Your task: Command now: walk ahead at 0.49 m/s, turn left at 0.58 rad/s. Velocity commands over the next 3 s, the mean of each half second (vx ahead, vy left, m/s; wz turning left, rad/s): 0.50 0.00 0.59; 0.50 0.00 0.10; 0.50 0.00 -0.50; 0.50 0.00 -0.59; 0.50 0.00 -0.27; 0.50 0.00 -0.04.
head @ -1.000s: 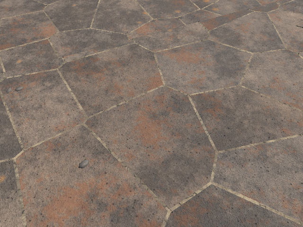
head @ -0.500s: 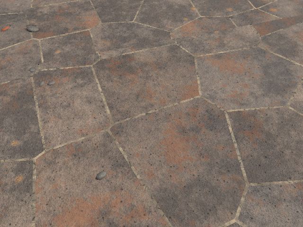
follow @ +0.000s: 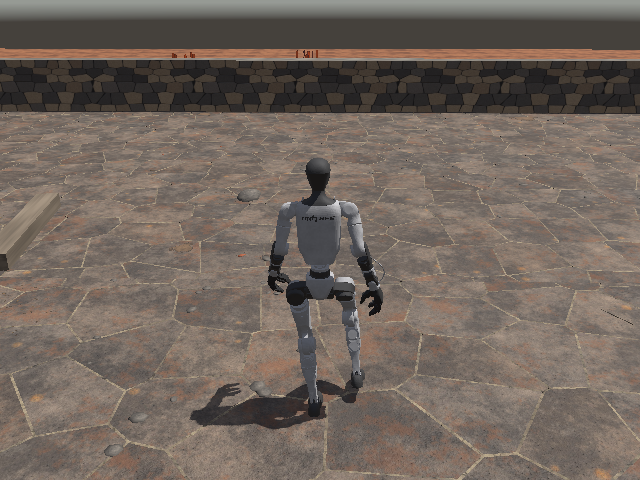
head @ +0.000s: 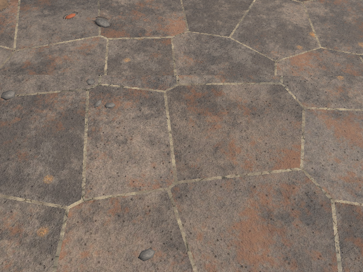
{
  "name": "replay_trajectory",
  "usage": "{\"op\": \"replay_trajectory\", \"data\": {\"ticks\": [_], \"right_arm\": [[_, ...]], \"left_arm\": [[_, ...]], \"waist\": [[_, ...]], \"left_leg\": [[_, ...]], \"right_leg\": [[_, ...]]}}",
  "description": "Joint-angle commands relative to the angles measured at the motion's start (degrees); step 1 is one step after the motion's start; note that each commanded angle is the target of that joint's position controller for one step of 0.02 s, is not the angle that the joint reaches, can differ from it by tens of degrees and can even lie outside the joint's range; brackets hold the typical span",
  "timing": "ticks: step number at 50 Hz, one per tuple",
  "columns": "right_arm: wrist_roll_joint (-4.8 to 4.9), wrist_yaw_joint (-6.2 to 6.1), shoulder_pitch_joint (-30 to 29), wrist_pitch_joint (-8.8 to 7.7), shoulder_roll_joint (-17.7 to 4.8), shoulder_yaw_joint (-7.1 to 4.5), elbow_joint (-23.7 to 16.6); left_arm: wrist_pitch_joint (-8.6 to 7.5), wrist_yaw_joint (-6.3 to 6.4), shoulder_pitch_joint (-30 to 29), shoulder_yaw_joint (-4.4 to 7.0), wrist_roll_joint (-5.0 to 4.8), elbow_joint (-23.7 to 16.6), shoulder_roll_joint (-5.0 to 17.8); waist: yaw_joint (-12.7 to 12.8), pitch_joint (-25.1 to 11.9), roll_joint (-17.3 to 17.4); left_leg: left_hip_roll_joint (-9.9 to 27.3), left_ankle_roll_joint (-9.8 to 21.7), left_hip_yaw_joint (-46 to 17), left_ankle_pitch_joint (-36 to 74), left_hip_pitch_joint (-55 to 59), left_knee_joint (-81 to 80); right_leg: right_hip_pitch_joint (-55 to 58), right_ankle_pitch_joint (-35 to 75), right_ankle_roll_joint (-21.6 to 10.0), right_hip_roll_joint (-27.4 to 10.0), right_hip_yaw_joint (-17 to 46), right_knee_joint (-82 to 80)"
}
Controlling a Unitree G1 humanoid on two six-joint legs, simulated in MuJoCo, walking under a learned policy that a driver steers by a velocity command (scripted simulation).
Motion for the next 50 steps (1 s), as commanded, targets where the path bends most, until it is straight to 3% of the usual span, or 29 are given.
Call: {"op": "replay_trajectory", "data": {"ticks": [1,8,10,11,12,13,14,15,16,17,18,19,21,24,30,33,36,37,38,39,40,41,42,43,44,46,50], "right_arm": [[0.06,-0.10,4.6,-0.63,-7.6,-1.39,-2.8],[-0.96,-1.00,9.6,-0.24,-8.7,-1.40,-3.7],[-1.06,-1.45,7.5,-0.33,-9.8,-1.67,-4.7],[-1.04,-1.43,4.8,-0.48,-10.6,-1.83,-5.5],[-1.05,-1.05,3.5,-0.78,-11.5,-2.05,-6.0],[-0.54,-0.43,2.0,-1.25,-11.7,-2.08,-6.5],[0.12,0.08,2.6,-1.69,-6.9,-0.81,-8.6],[2.22,-0.20,11.1,-1.19,-2.1,0.06,-9.9],[-0.28,-0.77,9.5,-0.22,-7.6,-0.44,-8.4],[-0.98,-0.29,4.7,0.18,-8.1,-0.63,-8.5],[-1.12,0.22,2.2,0.38,-7.0,-0.45,-8.9],[-1.64,0.82,1.2,0.88,-6.4,-0.42,-9.2],[-2.09,1.90,1.2,2.25,-5.4,-0.25,-9.7],[-2.22,2.92,-3.3,3.11,-4.5,0.11,-12.0],[-1.94,4.31,-15.4,2.63,-2.9,1.35,-16.5],[-2.27,4.53,-20.4,2.19,-1.6,2.31,-18.0],[-2.94,3.72,-21.8,1.77,-2.9,2.22,-18.4],[-3.13,3.29,-20.3,1.39,-3.3,2.05,-17.9],[-3.33,2.83,-15.3,0.79,-4.1,1.68,-16.2],[-3.96,2.18,-6.0,-0.08,-5.3,1.04,-13.0],[-5.30,1.14,3.9,-0.58,-9.9,-0.20,-10.9],[-4.80,0.35,4.6,-0.42,-15.5,-1.39,-11.2],[-2.67,-0.15,4.3,-0.10,-14.0,-1.53,-11.4],[-2.19,-0.17,0.2,-0.35,-10.4,-0.33,-10.6],[-1.96,0.11,-2.5,-0.77,-6.9,0.59,-10.2],[-1.37,-0.11,-5.7,-1.44,-3.7,1.48,-9.9],[-0.85,-0.48,-3.9,-3.28,-4.9,0.96,-8.1]], "left_arm": [[0.44,-0.31,-3.2,0.73,-0.11,-4.4,4.4],[-0.65,-1.08,-14.3,-0.52,-0.87,-10.0,4.7],[-1.23,-0.90,-11.7,-0.38,-1.22,-10.3,5.9],[-1.50,-0.51,-7.1,0.00,-1.39,-9.2,7.0],[-1.88,0.17,-0.3,0.80,-1.52,-7.2,8.9],[-2.58,1.00,8.4,1.51,-1.29,-5.2,10.6],[-2.84,2.13,17.7,2.42,0.36,-4.9,14.7],[-2.28,1.93,15.6,3.24,1.47,-5.4,19.1],[-1.43,1.51,12.1,2.89,0.12,-6.0,14.0],[-1.37,1.39,8.0,1.51,-0.50,-6.5,8.6],[-1.53,1.15,6.5,0.85,-0.41,-6.0,6.3],[-1.79,1.23,7.2,0.67,-0.42,-5.1,6.0],[-2.81,1.00,9.2,0.70,-1.10,-3.4,6.3],[-4.15,0.44,11.3,1.11,-1.81,-2.2,7.0],[-3.97,0.42,14.4,1.32,-1.67,-0.4,7.7],[-3.79,0.40,18.4,1.21,-1.62,1.6,8.6],[-2.54,0.44,21.1,1.32,-2.01,4.0,10.3],[-2.18,0.48,21.4,1.34,-2.01,4.6,11.0],[-1.85,0.52,21.4,1.34,-2.03,5.1,11.6],[-1.59,0.53,20.9,1.03,-2.49,5.2,11.1],[-1.82,0.29,19.9,0.07,-2.86,2.8,8.4],[-1.76,-0.37,25.1,-1.38,-4.09,0.4,1.5],[-0.92,0.65,20.3,0.73,-2.91,1.5,8.6],[-1.10,0.42,17.3,0.85,-3.17,0.5,7.7],[-1.17,0.22,17.3,0.62,-3.12,1.3,6.4],[0.40,-0.40,19.7,0.84,-1.54,3.1,5.3],[2.06,-1.81,15.5,1.20,-1.13,1.8,3.4]], "waist": [[-0.6,-0.2,3.9],[-4.0,0.3,6.1],[-1.8,-0.1,7.0],[0.9,-1.4,7.3],[3.6,-5.0,6.7],[8.3,-9.7,4.5],[10.9,-18.9,-1.4],[4.9,-24.5,-16.0],[4.0,-19.1,-7.8],[3.6,-9.8,-1.9],[3.1,-5.5,0.4],[2.7,-3.9,-1.8],[1.6,-2.9,-4.6],[1.5,-2.4,-4.2],[3.5,0.4,-3.4],[5.1,1.7,-3.3],[4.9,1.9,-3.6],[3.9,0.6,-4.0],[1.5,-2.5,-4.2],[-2.8,-8.1,-2.6],[-6.5,-16.1,2.9],[-3.2,-23.4,16.2],[-5.0,-20.5,6.6],[-2.4,-12.2,6.3],[-0.4,-7.2,5.5],[2.7,-3.6,7.6],[4.1,-1.0,6.1]], "left_leg": [[15.1,4.0,-14.5,21.4,2.3,-5.4],[16.3,4.0,-18.1,29.0,11.3,-0.2],[16.8,2.4,-19.1,31.7,10.2,2.0],[16.1,0.8,-18.4,37.0,7.4,4.8],[14.7,-0.5,-17.8,42.9,5.7,11.4],[11.6,-1.8,-15.7,39.9,1.1,22.6],[8.1,-2.6,-12.3,20.1,-7.1,38.6],[-0.3,-4.4,-6.8,-22.5,-24.1,53.7],[5.5,-3.8,-6.3,-17.5,-29.3,58.7],[7.9,-4.2,-5.2,-11.4,-29.3,57.0],[9.7,-4.6,-4.5,-8.3,-28.2,54.2],[11.0,-4.9,-4.1,-7.4,-27.0,52.3],[11.8,-5.3,-3.0,-6.6,-25.2,51.1],[12.9,-5.7,-2.3,-3.0,-30.1,49.8],[13.4,-6.5,1.7,9.7,-32.4,33.7],[11.9,-5.4,4.1,8.8,-26.7,22.8],[10.5,-3.7,6.8,2.2,-23.6,16.5],[9.0,-2.9,7.6,-0.4,-20.3,14.8],[7.4,-2.0,7.7,-1.0,-13.9,12.1],[7.2,-0.8,7.2,2.8,-0.9,8.1],[19.4,1.6,-5.0,-1.0,15.6,7.9],[37.2,7.5,-31.0,1.5,30.1,3.5],[35.3,6.2,-29.3,4.7,23.7,2.1],[31.9,4.2,-19.2,8.6,16.4,0.9],[29.0,1.9,-13.3,10.9,9.7,-1.8],[25.1,-1.0,-5.7,10.0,1.8,-5.7],[24.5,-0.6,1.1,12.6,-0.2,-9.8]], "right_leg": [[-3.7,6.8,0.7,2.2,-2.6,-5.8],[-3.6,7.9,-1.0,6.7,-2.9,-19.1],[3.8,6.6,-2.4,7.7,-2.1,-24.1],[12.0,4.4,-3.4,9.1,-2.3,-26.4],[21.4,2.8,-4.5,10.8,-3.1,-27.2],[33.9,5.2,-6.0,8.4,-1.7,-30.3],[47.7,-6.4,-8.3,-5.1,11.3,-30.7],[58.3,-6.1,-15.4,-19.9,38.7,-37.1],[51.4,-15.6,-15.7,-17.7,41.7,-39.2],[42.1,-15.2,-14.1,-14.3,30.6,-40.7],[36.2,-8.5,-12.6,-11.1,21.9,-42.0],[33.1,-2.8,-11.3,-8.8,15.8,-43.1],[29.6,5.4,-10.5,-6.9,8.7,-44.7],[30.8,12.1,-11.3,-7.5,2.9,-46.6],[32.4,17.0,-10.1,-5.0,-8.6,-47.5],[32.7,18.6,-10.2,-5.7,-9.4,-48.4],[39.0,29.4,-10.9,-7.1,-7.8,-44.8],[40.7,38.5,-10.7,-7.1,-7.7,-40.8],[41.4,45.1,-10.2,-6.4,-8.0,-33.9],[37.4,42.6,-9.0,-4.1,-9.5,-23.3],[25.1,22.0,-7.9,-1.5,-10.2,-7.4],[4.3,-22.2,-5.7,8.2,-9.4,11.5],[1.6,-19.0,-6.6,7.1,-0.7,15.9],[0.8,-14.1,-7.1,5.0,0.6,14.4],[2.2,-11.1,-6.9,3.5,-0.1,11.0],[6.5,-7.8,-5.8,2.4,-0.7,8.3],[2.9,-1.1,-4.7,2.0,-1.4,7.6]]}}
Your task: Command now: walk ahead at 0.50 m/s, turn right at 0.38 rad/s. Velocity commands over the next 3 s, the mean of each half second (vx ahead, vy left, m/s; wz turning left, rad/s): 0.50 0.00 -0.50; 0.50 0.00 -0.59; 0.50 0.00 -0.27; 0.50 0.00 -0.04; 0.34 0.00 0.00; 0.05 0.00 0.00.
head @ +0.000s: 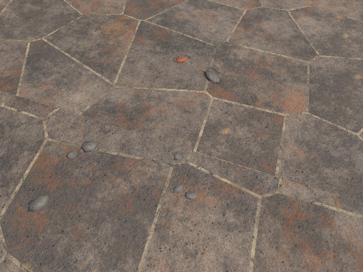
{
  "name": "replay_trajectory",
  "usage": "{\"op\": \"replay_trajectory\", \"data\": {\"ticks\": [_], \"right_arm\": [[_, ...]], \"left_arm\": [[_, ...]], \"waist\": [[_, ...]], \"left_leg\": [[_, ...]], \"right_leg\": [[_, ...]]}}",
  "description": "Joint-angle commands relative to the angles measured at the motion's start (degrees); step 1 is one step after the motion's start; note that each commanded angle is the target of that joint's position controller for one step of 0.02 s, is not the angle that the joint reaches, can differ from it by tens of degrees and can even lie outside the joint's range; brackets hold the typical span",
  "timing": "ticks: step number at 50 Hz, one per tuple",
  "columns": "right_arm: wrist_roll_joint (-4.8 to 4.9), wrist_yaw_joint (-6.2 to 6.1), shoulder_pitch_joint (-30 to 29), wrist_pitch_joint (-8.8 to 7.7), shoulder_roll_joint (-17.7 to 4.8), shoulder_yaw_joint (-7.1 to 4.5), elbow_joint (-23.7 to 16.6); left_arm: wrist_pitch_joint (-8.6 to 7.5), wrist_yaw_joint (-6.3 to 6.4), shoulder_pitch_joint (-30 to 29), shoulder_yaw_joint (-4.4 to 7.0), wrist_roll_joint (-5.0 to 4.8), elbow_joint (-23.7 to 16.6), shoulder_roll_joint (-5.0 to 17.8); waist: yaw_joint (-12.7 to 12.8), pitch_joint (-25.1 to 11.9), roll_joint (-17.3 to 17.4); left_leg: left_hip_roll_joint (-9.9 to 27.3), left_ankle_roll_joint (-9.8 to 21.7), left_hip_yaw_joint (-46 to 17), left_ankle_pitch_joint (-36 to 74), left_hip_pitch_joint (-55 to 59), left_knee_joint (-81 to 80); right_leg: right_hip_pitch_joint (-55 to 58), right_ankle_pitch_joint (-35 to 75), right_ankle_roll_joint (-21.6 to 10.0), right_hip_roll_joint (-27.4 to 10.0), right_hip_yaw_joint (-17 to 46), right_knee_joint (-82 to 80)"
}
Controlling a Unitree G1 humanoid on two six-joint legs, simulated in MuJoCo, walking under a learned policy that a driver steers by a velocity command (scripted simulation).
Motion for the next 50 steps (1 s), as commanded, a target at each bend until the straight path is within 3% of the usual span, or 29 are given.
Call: {"op": "replay_trajectory", "data": {"ticks": [1,5,8,11,14,15,16,17,18,19,20,21,23,24,26,29,33,37,39,40,42,43,44,45,46,47,48,50], "right_arm": [[0.45,-0.51,1.4,-1.86,-6.1,-1.54,-1.7],[0.22,-0.67,3.6,-1.82,-5.6,-1.42,-0.1],[0.22,-1.00,5.6,-1.65,-7.0,-1.71,1.0],[0.10,-1.38,7.9,-0.92,-8.4,-2.06,2.4],[-0.12,-1.81,7.1,0.16,-11.0,-2.61,2.7],[-0.19,-1.79,6.8,0.85,-12.0,-2.89,2.6],[0.08,-1.61,6.0,1.35,-12.5,-3.01,2.2],[0.09,-1.39,6.0,1.30,-10.6,-2.47,0.5],[0.82,-0.36,6.7,0.70,-5.3,-1.78,-3.9],[0.12,-0.11,0.5,-0.06,-8.9,-1.96,-5.6],[0.76,0.01,-1.9,-0.73,-7.6,-1.50,-6.3],[0.76,-0.26,-0.7,-1.17,-7.4,-1.32,-5.6],[-1.12,-0.20,0.8,0.66,-6.8,-1.22,-5.2],[-1.56,0.02,1.4,1.76,-6.7,-1.24,-5.2],[-1.65,0.43,0.6,3.09,-5.8,-1.07,-5.9],[-1.45,0.55,-6.5,3.53,-5.7,-0.88,-8.6],[-0.99,0.71,-14.3,3.30,-5.6,-0.36,-11.3],[-0.42,0.98,-19.5,2.45,-5.9,0.09,-13.7],[-0.22,0.96,-18.9,1.98,-6.8,0.02,-14.4],[-0.11,0.83,-16.3,1.74,-7.5,-0.22,-14.0],[-0.17,-0.05,-4.9,0.99,-9.7,-1.28,-10.9],[-1.15,-0.90,3.3,0.26,-13.0,-2.29,-9.9],[-2.34,-1.70,8.7,0.44,-18.1,-3.30,-10.4],[-1.42,-1.36,5.5,1.27,-18.2,-3.57,-10.2],[-0.94,-1.14,1.3,1.77,-12.4,-2.46,-11.1],[-0.64,-0.90,-1.1,1.72,-8.6,-1.49,-11.1],[-0.77,-0.81,-2.4,1.55,-7.3,-1.06,-10.8],[-0.24,-0.67,-1.0,0.51,-7.5,-1.13,-9.1]], "left_arm": [[0.63,-0.88,0.4,0.73,0.47,-2.8,1.4],[0.52,-1.48,-7.0,0.29,0.57,-5.4,0.8],[0.31,-2.19,-13.3,-0.45,0.86,-7.8,0.4],[0.21,-2.51,-16.4,-0.53,1.15,-9.6,1.0],[0.26,-1.81,-12.1,0.25,1.23,-9.2,2.6],[-0.01,-1.39,-7.1,0.86,1.15,-8.0,3.5],[-0.62,-0.73,0.7,1.79,1.48,-5.7,4.9],[-0.86,0.21,8.3,3.61,2.07,-3.8,10.3],[-0.27,0.45,4.2,5.26,0.83,-5.2,17.0],[0.31,0.42,5.3,5.27,-0.60,-5.9,16.5],[0.29,1.05,3.0,4.48,-0.70,-5.3,13.7],[0.02,1.37,1.3,3.50,-0.79,-4.8,10.1],[-0.82,1.73,-2.5,2.38,-1.10,-5.4,7.0],[-1.39,1.59,-2.5,2.17,-1.20,-5.6,6.8],[-2.27,1.31,-0.8,2.44,-1.27,-5.3,8.2],[-2.34,1.45,2.3,2.58,-1.05,-5.4,9.0],[-2.11,1.69,6.5,2.73,-1.13,-5.4,9.5],[-1.90,2.09,9.3,2.84,-0.46,-5.7,10.2],[-1.84,2.41,8.1,3.00,-0.18,-6.5,10.9],[-1.86,2.53,6.3,3.10,-0.10,-7.2,11.5],[-2.11,2.15,2.8,3.16,-0.37,-8.2,12.3],[-2.58,1.64,2.8,2.41,-1.10,-8.9,9.8],[-2.82,1.57,5.8,1.04,-2.50,-11.0,4.2],[-2.38,1.65,9.3,1.18,-1.05,-11.7,6.8],[-1.50,1.85,7.4,1.54,0.18,-10.0,8.7],[-1.20,1.18,3.5,1.42,0.57,-10.2,8.4],[-0.82,0.60,2.5,1.28,0.51,-10.5,7.2],[0.64,-0.37,2.8,1.12,1.03,-10.4,6.6]], "waist": [[0.7,0.7,6.5],[-0.3,3.0,5.9],[-1.9,4.3,6.0],[-2.7,4.7,5.5],[-0.1,0.5,7.5],[2.2,-2.6,7.6],[5.9,-7.1,5.7],[8.8,-12.5,0.1],[3.7,-16.2,-14.2],[6.7,-16.6,-3.3],[5.0,-9.5,-0.3],[2.2,-4.0,3.8],[-1.6,-2.5,3.5],[-2.1,-3.0,2.8],[-2.4,-3.0,2.2],[-0.2,-0.7,0.6],[3.0,-0.5,-1.3],[5.0,-0.3,-2.0],[4.1,-0.5,-2.8],[2.4,-0.7,-3.2],[-3.6,-4.9,-1.4],[-7.1,-11.0,3.7],[-6.9,-18.5,13.9],[-2.9,-19.0,18.8],[-1.8,-10.3,9.0],[-2.0,-4.8,4.0],[-0.9,-2.5,5.2],[0.0,-1.1,8.4]], "left_leg": [[15.5,4.6,-8.1,13.0,2.9,-12.3],[14.4,4.6,-2.1,15.6,4.4,-12.3],[15.1,4.2,1.3,18.8,6.4,-11.8],[16.3,3.3,3.8,27.4,12.1,-8.5],[16.6,2.2,6.2,53.3,16.4,3.8],[16.6,2.2,6.4,56.7,16.3,12.4],[15.6,1.1,7.1,50.6,11.8,25.0],[13.4,-0.7,7.1,30.6,-0.4,42.4],[-1.0,-4.6,1.8,-18.4,-26.4,64.5],[0.6,-4.3,-10.3,-16.0,-32.8,66.9],[3.6,-3.8,-11.1,-11.0,-34.8,64.5],[5.8,-3.7,-10.8,-8.2,-31.7,57.9],[7.5,-4.7,-11.4,-7.4,-25.1,51.1],[7.4,-5.3,-11.2,-7.4,-23.4,49.3],[7.2,-6.3,-10.0,-5.8,-23.7,45.1],[7.0,-7.4,-9.2,0.7,-27.8,37.0],[5.3,-7.8,-9.5,7.7,-30.1,26.6],[2.8,-7.0,-9.5,8.0,-29.3,19.6],[1.8,-5.8,-10.2,6.0,-24.9,15.8],[1.0,-5.0,-10.3,4.0,-19.9,13.5],[-1.4,-3.0,-9.1,2.3,-2.7,8.0],[6.1,-0.5,-16.3,-2.6,10.2,5.6],[21.9,3.6,-38.2,-13.8,24.2,1.3],[26.6,7.5,-55.7,-17.1,22.3,-4.1],[24.6,7.1,-48.6,-21.6,14.9,-3.8],[21.2,6.2,-39.0,-17.5,8.1,-4.6],[18.2,4.6,-31.5,-10.9,4.0,-6.1],[15.3,4.0,-22.6,0.2,0.0,-7.6]], "right_leg": [[-7.6,6.4,0.8,-2.2,1.1,0.4],[-10.5,14.0,1.2,-1.9,-0.3,-9.4],[-8.2,16.8,-0.1,-1.0,-3.8,-18.8],[-6.7,12.6,-2.6,0.7,-6.9,-24.2],[1.1,3.5,-6.2,6.2,-10.3,-25.8],[6.5,0.5,-7.6,8.4,-10.5,-26.9],[17.3,1.9,-9.2,10.2,-9.4,-31.5],[31.0,-2.9,-12.1,1.5,3.5,-34.7],[46.2,-0.7,-21.2,-13.7,37.5,-42.4],[45.9,4.4,-21.8,-15.0,40.5,-46.8],[39.9,9.2,-20.5,-14.4,31.9,-46.4],[31.4,16.4,-17.7,-11.8,26.0,-46.9],[23.0,22.4,-14.7,-6.2,18.3,-48.1],[21.4,24.4,-14.5,-5.1,17.0,-48.6],[19.7,25.7,-14.5,-3.3,15.0,-49.6],[19.9,22.7,-13.1,-1.8,15.1,-50.9],[24.5,23.0,-11.3,-1.2,16.5,-48.9],[28.9,28.4,-10.9,-2.2,19.1,-44.9],[29.0,29.5,-9.8,-2.8,21.2,-42.7],[27.2,30.0,-8.7,-2.9,21.9,-41.5],[22.4,34.8,-6.0,0.3,20.8,-31.0],[16.8,27.6,-4.2,4.3,16.9,-17.1],[2.3,-2.2,-2.0,11.8,9.5,0.3],[-6.4,-16.2,-1.9,11.8,7.7,8.0],[-8.9,-11.3,-2.0,7.5,7.7,11.6],[-8.2,-7.0,-1.5,5.8,6.7,9.8],[-6.7,-4.9,-1.0,4.1,6.1,7.2],[-4.5,-3.1,0.0,2.6,4.8,5.9]]}}
Over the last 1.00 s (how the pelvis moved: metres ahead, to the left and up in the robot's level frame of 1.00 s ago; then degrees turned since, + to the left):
0.52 0.09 0.00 18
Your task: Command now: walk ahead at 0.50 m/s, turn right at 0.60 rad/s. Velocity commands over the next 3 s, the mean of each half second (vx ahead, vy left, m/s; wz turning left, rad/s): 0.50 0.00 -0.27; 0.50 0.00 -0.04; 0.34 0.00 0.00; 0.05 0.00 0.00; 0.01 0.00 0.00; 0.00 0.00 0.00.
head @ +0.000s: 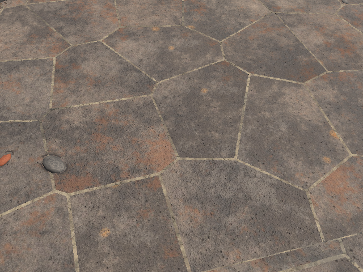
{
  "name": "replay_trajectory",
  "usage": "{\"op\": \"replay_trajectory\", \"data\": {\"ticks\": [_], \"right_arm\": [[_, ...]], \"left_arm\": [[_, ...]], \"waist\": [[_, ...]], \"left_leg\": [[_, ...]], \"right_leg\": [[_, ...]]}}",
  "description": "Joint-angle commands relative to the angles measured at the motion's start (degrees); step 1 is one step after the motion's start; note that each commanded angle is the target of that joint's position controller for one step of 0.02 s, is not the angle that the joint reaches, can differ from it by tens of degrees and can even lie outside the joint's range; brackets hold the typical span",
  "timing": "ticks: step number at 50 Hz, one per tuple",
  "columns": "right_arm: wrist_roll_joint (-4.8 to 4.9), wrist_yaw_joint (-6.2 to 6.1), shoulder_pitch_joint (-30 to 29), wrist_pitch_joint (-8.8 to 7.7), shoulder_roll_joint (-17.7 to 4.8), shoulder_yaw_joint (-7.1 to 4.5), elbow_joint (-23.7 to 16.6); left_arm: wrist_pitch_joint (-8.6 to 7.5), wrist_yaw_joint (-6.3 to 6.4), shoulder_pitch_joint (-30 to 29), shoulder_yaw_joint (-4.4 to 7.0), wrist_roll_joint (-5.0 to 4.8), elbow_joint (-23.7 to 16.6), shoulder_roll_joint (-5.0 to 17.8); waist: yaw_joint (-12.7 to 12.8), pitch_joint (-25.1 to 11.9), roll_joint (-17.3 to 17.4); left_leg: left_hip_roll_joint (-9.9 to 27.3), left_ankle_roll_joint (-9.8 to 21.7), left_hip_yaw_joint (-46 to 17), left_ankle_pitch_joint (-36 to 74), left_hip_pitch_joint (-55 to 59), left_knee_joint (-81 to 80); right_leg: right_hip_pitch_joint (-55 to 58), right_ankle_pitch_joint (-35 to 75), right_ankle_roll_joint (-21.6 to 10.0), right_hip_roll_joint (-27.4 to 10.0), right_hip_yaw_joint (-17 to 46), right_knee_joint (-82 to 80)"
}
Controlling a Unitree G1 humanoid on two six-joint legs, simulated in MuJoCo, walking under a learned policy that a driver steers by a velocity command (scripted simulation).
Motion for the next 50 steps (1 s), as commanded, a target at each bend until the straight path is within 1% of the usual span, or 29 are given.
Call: {"op": "replay_trajectory", "data": {"ticks": [1,5,7,10,14,16,17,18,19,20,21,22,23,25,26,28,30,31,32,33,34,35,37,38,40,42,46,48,50], "right_arm": [[0.68,0.30,5.2,-1.73,-5.9,-1.75,-0.9],[0.83,1.06,8.5,-2.93,-7.0,-2.17,1.7],[1.01,1.25,9.3,-2.83,-6.8,-2.09,2.6],[1.37,1.41,10.4,-2.50,-7.7,-2.24,3.8],[1.50,1.04,14.6,-1.46,-9.4,-2.64,6.3],[1.54,0.74,15.0,-0.64,-11.0,-2.94,7.3],[1.67,0.56,15.0,-0.24,-11.1,-2.88,7.9],[1.76,0.44,15.4,-0.03,-10.0,-2.37,8.0],[1.63,0.62,14.3,-0.10,-7.6,-1.36,5.4],[2.06,1.50,18.5,-0.08,-2.5,-0.41,3.1],[0.71,0.93,12.9,0.34,-8.6,-2.07,3.6],[1.51,1.06,9.8,-0.05,-8.2,-2.11,2.7],[1.86,1.13,9.6,-0.20,-6.7,-1.63,3.2],[0.66,1.24,12.3,1.38,-5.6,-1.51,4.9],[0.42,1.44,12.6,2.07,-5.3,-1.60,5.4],[0.05,2.12,9.7,2.88,-4.8,-1.78,4.5],[-0.64,2.46,6.2,3.38,-3.4,-1.24,3.4],[-0.32,2.53,5.0,3.34,-3.4,-1.17,3.4],[-0.37,2.49,4.6,3.37,-3.7,-1.30,3.6],[-0.28,2.43,3.3,3.32,-4.6,-1.53,3.3],[0.35,2.40,0.3,3.31,-6.0,-2.18,2.4],[0.33,2.17,-4.1,3.00,-7.2,-2.93,0.8],[0.27,2.10,-5.8,2.50,-7.6,-3.29,0.4],[0.54,2.63,-5.4,2.34,-6.9,-3.25,0.5],[-0.24,3.44,-7.3,2.22,-6.4,-3.20,0.1],[-0.23,4.18,-9.5,2.12,-5.4,-2.95,-0.4],[0.35,4.64,-17.2,1.16,-4.3,-2.12,-2.4],[0.68,4.82,-17.8,0.38,-3.9,-1.70,-1.8],[0.81,4.23,-14.4,0.05,-3.8,-1.48,0.7]], "left_arm": [[1.00,-1.34,2.1,0.41,0.53,-3.9,2.7],[1.20,-1.53,-3.8,-0.15,0.42,-6.1,1.3],[1.08,-1.59,-6.7,-0.59,0.35,-6.7,0.7],[0.54,-2.22,-12.9,-1.66,0.40,-8.5,-0.7],[-0.08,-2.27,-17.5,-2.06,0.52,-9.9,-0.5],[-0.76,-1.73,-15.6,-1.66,0.75,-9.6,0.4],[-1.30,-1.29,-10.6,-1.29,1.27,-8.0,0.8],[-1.94,-0.67,-1.7,-0.49,2.03,-4.8,2.2],[-2.24,0.01,8.3,0.61,2.80,-3.2,6.3],[-1.88,0.65,9.0,2.00,1.32,-2.9,12.3],[-1.56,0.90,7.7,1.89,-1.00,-2.9,10.0],[-1.70,1.13,3.4,0.93,-0.92,-2.7,7.0],[-2.08,0.86,0.9,0.10,-0.64,-2.1,4.2],[-2.68,0.87,-2.1,-0.73,-1.09,-1.7,1.5],[-3.04,0.86,-1.8,-0.85,-0.97,-1.4,1.2],[-3.39,1.15,-0.6,-0.57,-1.32,0.1,2.5],[-3.51,1.17,0.9,0.00,-1.47,1.9,3.6],[-3.75,0.97,0.9,0.20,-1.07,1.9,4.1],[-4.08,0.82,2.1,0.35,-0.81,2.8,4.3],[-4.18,0.72,3.1,0.24,-0.89,3.4,3.8],[-4.32,0.61,4.9,0.35,-1.00,4.3,4.4],[-4.74,1.06,8.6,0.44,-1.32,6.7,4.0],[-4.96,1.58,10.5,0.81,-1.01,8.2,4.9],[-5.08,1.66,8.1,0.91,-0.93,7.7,5.5],[-5.39,2.15,6.2,0.46,-0.50,8.5,3.9],[-5.71,2.79,7.7,0.36,-0.26,9.1,3.6],[-5.50,3.80,12.5,0.01,1.52,10.1,3.7],[-4.94,4.29,13.0,-0.19,1.69,10.5,3.8],[-4.22,4.55,12.9,-0.64,1.16,11.0,2.9]], "waist": [[-1.2,-1.2,9.5],[-1.5,-0.2,7.7],[-2.0,0.6,7.8],[-3.4,1.7,8.1],[-5.0,2.7,8.5],[-3.6,1.8,8.3],[-1.2,-0.8,7.9],[2.5,-6.3,5.7],[6.7,-14.5,-0.7],[3.8,-20.3,-14.1],[5.3,-15.8,-5.0],[2.9,-8.6,-2.6],[0.7,-5.2,-0.8],[-2.7,-3.1,-2.2],[-3.0,-3.2,-2.3],[-3.3,-1.4,-1.1],[-2.9,-0.4,-0.4],[-2.5,-0.5,-0.3],[-2.2,-0.6,-1.5],[-1.8,-0.1,-0.6],[-1.1,1.5,-0.4],[0.2,3.7,-0.6],[0.7,4.0,0.0],[-0.5,4.3,0.8],[-0.8,4.4,-0.1],[0.7,4.8,0.4],[5.8,8.0,2.3],[6.7,8.0,3.7],[6.2,7.8,3.2]], "left_leg": [[15.3,6.6,-15.1,4.9,9.1,-17.2],[15.3,8.0,-9.1,12.1,10.9,-19.3],[14.3,7.9,-5.7,14.0,11.8,-19.6],[13.2,7.3,-1.5,15.2,11.0,-19.6],[15.2,7.1,-1.4,17.7,15.0,-18.2],[15.8,6.3,-1.0,29.4,18.8,-13.2],[14.9,5.4,0.8,36.8,19.3,-6.6],[12.6,4.2,3.1,37.1,15.9,4.3],[10.1,2.6,4.6,19.4,5.1,21.6],[-1.2,0.4,3.4,-19.9,-15.4,40.1],[1.1,1.0,-4.8,-18.3,-21.9,44.1],[3.2,1.4,-5.9,-13.0,-21.6,42.1],[4.9,1.3,-5.8,-10.1,-18.2,37.9],[6.4,0.1,-5.5,-8.8,-11.7,32.1],[5.9,-0.3,-5.0,-8.0,-9.9,31.3],[5.5,-1.1,-4.6,-5.1,-11.5,28.1],[5.8,-2.1,-3.5,0.2,-12.5,24.7],[5.3,-2.2,-2.2,4.6,-11.8,24.3],[6.0,-1.7,-3.1,7.9,-13.1,25.6],[6.4,-1.5,-3.6,9.1,-14.7,25.3],[6.2,-1.3,-4.5,11.5,-19.1,23.2],[6.5,-1.2,-8.1,11.7,-26.4,22.1],[5.7,-0.9,-10.4,11.7,-32.5,19.7],[5.7,-1.0,-9.2,15.3,-28.9,14.6],[6.6,-0.7,-8.5,25.4,-23.6,10.5],[7.5,0.3,-8.1,29.8,-23.0,7.3],[7.3,0.3,-5.7,30.3,-23.9,-0.5],[7.6,0.9,-5.3,34.1,-19.2,-5.6],[8.5,1.4,-5.5,36.7,-12.9,-11.2]], "right_leg": [[-11.1,3.8,1.2,-5.0,1.2,2.1],[-16.2,10.1,1.8,-4.5,2.9,-3.7],[-16.8,13.5,2.2,-4.3,2.3,-10.2],[-12.9,18.0,2.0,-4.8,-2.0,-21.6],[-7.9,14.4,0.0,-4.9,-6.7,-30.9],[-3.8,10.5,-1.8,-3.2,-7.9,-34.9],[2.7,10.4,-3.0,-1.5,-8.5,-37.8],[15.0,11.7,-4.6,-0.9,-7.9,-39.4],[29.8,6.8,-7.8,-13.5,6.1,-39.5],[42.5,4.2,-14.8,-27.3,32.9,-47.1],[39.4,8.5,-13.8,-25.4,31.9,-48.2],[32.1,18.1,-12.2,-23.1,22.2,-48.5],[25.6,25.6,-10.5,-20.5,16.2,-50.0],[17.9,27.6,-8.2,-16.6,9.3,-52.9],[16.5,28.3,-8.5,-16.1,8.3,-54.0],[15.8,28.5,-9.0,-15.3,6.6,-56.6],[15.1,29.8,-9.3,-14.5,3.8,-57.7],[14.1,29.0,-9.3,-13.3,1.7,-57.8],[15.3,29.9,-9.7,-14.6,2.2,-57.4],[16.2,29.8,-9.9,-15.0,2.5,-57.3],[18.6,26.2,-10.2,-14.3,3.2,-57.8],[24.6,24.3,-10.2,-16.7,6.2,-57.4],[31.3,25.0,-10.1,-17.6,6.2,-55.8],[27.4,20.7,-9.6,-15.3,3.9,-56.3],[23.5,16.9,-8.4,-14.5,2.2,-53.1],[22.6,13.0,-8.6,-15.1,2.7,-49.8],[24.0,10.1,-7.9,-14.2,4.2,-42.2],[23.4,10.0,-6.5,-13.5,3.0,-38.0],[23.6,13.8,-5.5,-12.4,2.1,-32.6]]}}
Over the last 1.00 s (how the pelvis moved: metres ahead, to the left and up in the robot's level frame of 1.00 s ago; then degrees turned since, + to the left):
0.53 -0.12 -0.01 -35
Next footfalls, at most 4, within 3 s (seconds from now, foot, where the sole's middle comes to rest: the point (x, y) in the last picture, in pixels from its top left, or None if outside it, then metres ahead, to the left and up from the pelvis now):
0.36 right None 0.32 -0.14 -0.77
1.06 left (168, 220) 0.75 0.08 -0.90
1.46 right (216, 188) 0.92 -0.14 -0.90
1.76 left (169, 200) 0.85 0.08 -0.90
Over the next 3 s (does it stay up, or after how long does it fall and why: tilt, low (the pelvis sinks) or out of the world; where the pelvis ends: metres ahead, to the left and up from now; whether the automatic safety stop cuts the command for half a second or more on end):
stays up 0.86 -0.02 -0.12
